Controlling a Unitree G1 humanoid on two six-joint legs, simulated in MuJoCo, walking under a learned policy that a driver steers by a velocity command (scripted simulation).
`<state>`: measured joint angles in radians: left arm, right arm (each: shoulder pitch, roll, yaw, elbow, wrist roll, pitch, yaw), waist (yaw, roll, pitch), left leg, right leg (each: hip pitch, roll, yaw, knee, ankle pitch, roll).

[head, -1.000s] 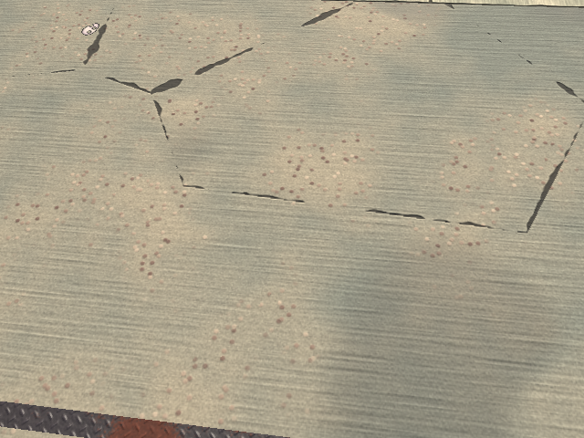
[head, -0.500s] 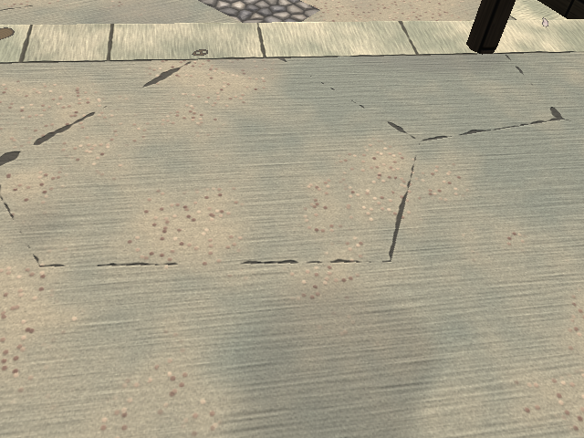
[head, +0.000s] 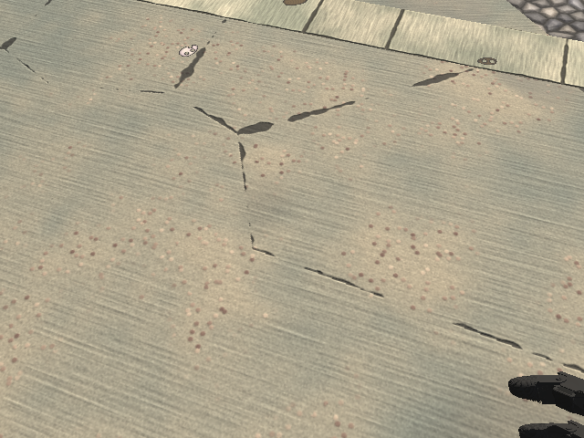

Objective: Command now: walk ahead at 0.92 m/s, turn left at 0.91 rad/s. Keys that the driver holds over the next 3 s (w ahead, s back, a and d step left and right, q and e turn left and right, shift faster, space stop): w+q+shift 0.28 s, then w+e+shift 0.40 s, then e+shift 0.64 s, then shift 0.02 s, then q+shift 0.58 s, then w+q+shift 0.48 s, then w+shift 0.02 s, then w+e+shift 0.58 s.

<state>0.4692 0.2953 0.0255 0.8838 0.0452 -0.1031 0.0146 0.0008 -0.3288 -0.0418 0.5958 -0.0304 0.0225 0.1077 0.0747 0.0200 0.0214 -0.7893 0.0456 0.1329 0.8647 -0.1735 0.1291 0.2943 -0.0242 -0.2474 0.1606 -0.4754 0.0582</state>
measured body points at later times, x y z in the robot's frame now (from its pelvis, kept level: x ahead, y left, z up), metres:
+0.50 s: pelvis +0.48 +0.08 +0.01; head +0.51 +0.09 +0.46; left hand +0.61 +0.37 -0.07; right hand +0.56 -0.21 -0.11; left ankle +0.20 +0.06 -0.68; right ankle +0.66 +0.05 -0.70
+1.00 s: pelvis +0.89 +0.20 +0.02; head +0.94 +0.21 +0.47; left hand +0.91 +0.51 -0.11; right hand +1.11 -0.02 -0.06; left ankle +1.00 +0.32 -0.70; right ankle +0.75 +0.09 -0.60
